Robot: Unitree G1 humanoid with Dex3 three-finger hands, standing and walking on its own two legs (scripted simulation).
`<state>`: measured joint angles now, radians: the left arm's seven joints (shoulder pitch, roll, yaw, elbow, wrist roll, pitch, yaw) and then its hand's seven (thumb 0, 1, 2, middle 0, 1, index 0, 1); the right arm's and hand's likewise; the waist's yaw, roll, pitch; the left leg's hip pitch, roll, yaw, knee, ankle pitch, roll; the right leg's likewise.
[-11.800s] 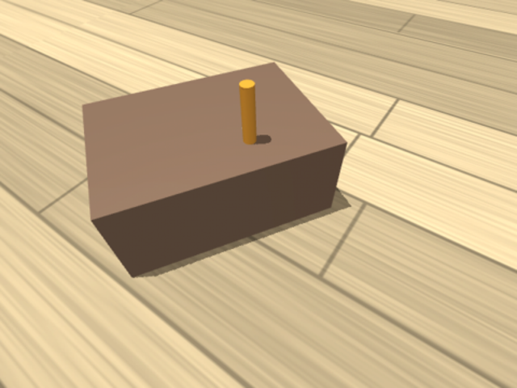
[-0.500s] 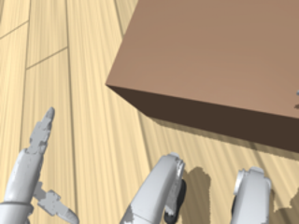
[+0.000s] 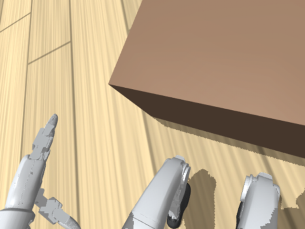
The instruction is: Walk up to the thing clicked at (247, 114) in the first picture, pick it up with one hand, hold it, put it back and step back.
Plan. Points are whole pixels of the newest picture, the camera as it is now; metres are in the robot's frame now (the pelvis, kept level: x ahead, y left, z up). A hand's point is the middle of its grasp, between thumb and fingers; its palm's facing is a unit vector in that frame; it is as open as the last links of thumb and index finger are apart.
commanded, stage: close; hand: right
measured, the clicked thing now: out of the picture +0.57 -0.28 +0.01
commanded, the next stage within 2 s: settle in 0.32 s
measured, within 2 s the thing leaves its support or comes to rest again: leaves its support in 0.74 s
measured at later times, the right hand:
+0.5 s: hand out of the picture +0.55 -0.26 -0.04, palm faces +0.31 +0.95 +0.00, open 7.7 cm
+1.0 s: hand out of the picture +0.53 -0.27 +0.01, palm faces +0.32 +0.95 -0.02, open 7.7 cm
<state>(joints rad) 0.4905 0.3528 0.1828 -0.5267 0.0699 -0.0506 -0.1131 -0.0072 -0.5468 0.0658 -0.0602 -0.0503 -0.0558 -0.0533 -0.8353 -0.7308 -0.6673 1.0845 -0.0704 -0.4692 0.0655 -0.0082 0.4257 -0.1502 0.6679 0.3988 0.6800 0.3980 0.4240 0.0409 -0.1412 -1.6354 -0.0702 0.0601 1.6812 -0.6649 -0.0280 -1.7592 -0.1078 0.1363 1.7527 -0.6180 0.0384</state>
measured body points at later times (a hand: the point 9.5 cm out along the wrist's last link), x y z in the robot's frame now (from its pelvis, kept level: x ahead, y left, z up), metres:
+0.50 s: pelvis +0.00 +0.00 +0.01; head +0.21 -0.10 +0.39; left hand +0.19 +0.24 +0.16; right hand +0.52 -0.31 -0.03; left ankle +0.05 +0.14 -0.50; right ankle +0.06 -0.14 -0.50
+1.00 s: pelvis +0.00 +0.00 +0.04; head +0.19 -0.10 +0.44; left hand +0.19 +0.25 +0.15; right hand +0.50 -0.32 +0.01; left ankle +0.05 +0.14 -0.50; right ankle +0.06 -0.14 -0.50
